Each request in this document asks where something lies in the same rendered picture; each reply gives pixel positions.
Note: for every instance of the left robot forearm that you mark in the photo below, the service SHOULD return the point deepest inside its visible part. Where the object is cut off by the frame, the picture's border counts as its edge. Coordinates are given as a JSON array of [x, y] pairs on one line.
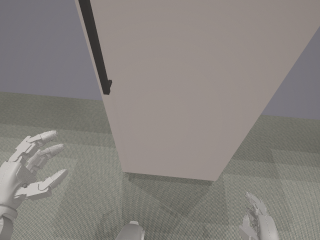
[[7, 217]]

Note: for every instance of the robot right hand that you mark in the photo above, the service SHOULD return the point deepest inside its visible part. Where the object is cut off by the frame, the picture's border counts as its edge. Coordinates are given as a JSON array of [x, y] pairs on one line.
[[263, 224]]

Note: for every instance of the robot left hand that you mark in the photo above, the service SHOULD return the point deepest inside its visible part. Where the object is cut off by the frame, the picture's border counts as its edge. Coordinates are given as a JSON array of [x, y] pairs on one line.
[[13, 173]]

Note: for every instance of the robot left thigh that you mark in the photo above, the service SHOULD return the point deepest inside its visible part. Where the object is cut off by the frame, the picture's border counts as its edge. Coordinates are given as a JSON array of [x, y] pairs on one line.
[[131, 232]]

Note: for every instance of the handle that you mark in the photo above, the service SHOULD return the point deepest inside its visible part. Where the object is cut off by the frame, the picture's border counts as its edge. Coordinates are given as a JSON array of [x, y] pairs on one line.
[[88, 17]]

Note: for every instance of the fridge door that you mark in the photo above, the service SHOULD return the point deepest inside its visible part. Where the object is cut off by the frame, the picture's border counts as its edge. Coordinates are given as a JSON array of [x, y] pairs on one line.
[[191, 77]]

